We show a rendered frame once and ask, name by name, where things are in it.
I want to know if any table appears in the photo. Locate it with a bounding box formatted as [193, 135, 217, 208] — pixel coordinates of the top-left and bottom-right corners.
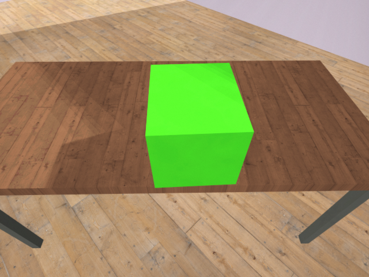
[0, 61, 369, 248]

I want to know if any carton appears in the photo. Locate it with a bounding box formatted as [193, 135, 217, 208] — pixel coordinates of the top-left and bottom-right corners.
[145, 63, 254, 188]

